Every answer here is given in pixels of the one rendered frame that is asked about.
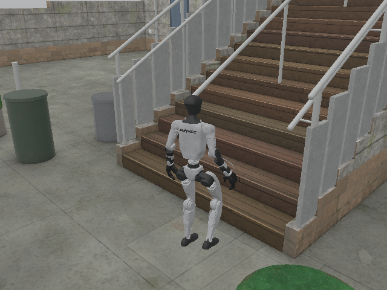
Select stairs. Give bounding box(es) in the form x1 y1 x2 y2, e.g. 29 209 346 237
122 0 385 252

